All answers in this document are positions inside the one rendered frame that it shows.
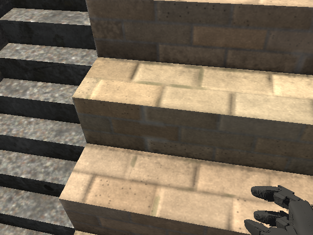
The right robot hand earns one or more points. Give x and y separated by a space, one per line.
299 220

